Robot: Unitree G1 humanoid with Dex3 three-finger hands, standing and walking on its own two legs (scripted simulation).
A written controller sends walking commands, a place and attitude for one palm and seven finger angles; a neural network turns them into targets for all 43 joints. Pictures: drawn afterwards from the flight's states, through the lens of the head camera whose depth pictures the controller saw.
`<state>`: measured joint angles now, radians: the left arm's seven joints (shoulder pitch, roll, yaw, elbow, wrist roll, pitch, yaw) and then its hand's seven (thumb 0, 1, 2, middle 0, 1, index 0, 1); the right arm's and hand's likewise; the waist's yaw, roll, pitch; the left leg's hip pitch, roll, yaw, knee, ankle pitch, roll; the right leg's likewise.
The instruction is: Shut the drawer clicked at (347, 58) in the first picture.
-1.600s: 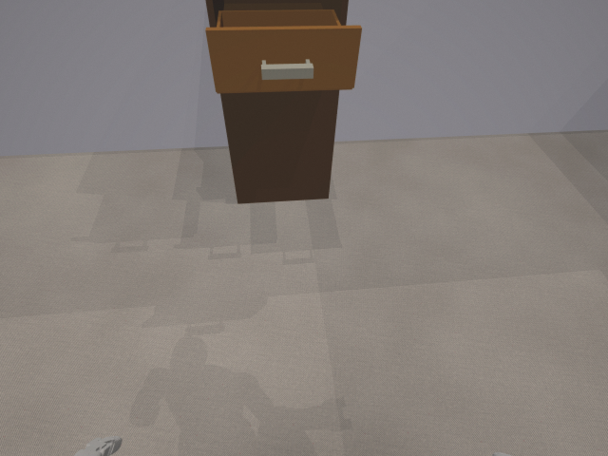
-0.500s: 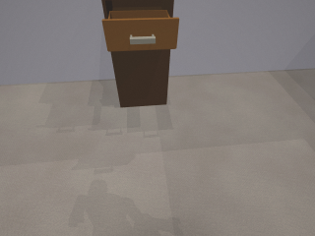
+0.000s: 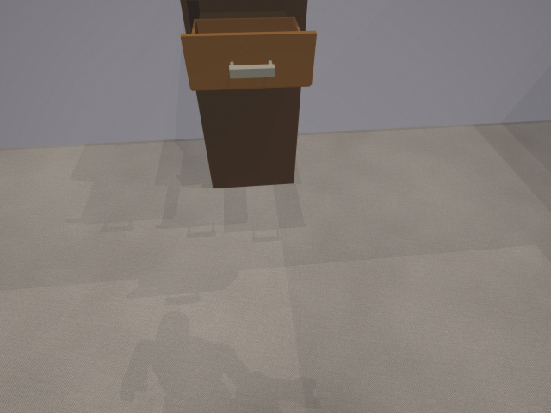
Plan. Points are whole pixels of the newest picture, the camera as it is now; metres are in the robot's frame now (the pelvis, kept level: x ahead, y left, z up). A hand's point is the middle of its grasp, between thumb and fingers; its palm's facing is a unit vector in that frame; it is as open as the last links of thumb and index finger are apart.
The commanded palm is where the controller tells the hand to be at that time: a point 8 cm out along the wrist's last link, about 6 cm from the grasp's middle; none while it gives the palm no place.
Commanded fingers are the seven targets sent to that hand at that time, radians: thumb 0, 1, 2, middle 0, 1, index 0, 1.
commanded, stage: walk to a spot facing it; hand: left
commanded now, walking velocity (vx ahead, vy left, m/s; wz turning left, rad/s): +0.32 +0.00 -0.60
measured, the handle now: (251, 67) +1.01 +0.14 +0.03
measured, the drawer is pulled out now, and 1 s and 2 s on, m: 0.30 0.30 0.30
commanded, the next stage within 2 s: turn to face it in 1.18 s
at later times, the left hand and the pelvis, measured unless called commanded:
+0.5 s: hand out of the picture +0.14 +0.11 -0.17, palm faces -0.13 -0.97 -0.21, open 7.4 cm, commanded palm none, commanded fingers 0.00 0.90 0.90 -0.20 -0.30 -0.20 -0.30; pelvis +0.11 -0.07 -0.01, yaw -12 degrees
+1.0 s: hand (228, 318) +0.34 +0.12 -0.20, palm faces -0.24 -0.96 -0.15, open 7.4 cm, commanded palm none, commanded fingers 0.00 0.90 0.90 -0.20 -0.30 -0.20 -0.30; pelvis +0.34 -0.06 -0.02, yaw -21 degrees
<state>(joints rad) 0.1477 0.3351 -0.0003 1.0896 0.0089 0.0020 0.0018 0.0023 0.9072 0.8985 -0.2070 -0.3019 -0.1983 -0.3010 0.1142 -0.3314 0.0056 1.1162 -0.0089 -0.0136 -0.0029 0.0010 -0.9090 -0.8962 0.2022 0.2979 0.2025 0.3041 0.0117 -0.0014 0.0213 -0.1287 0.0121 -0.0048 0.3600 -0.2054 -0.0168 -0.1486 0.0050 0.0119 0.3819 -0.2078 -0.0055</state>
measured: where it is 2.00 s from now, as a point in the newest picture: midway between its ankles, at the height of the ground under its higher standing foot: (327, 348)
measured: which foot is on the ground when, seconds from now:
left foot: down 0.00-0.34, up 0.36-0.86, down 0.88-1.00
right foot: down 0.00-0.14, up 0.16-0.32, down 0.34-0.88, up 0.90-1.00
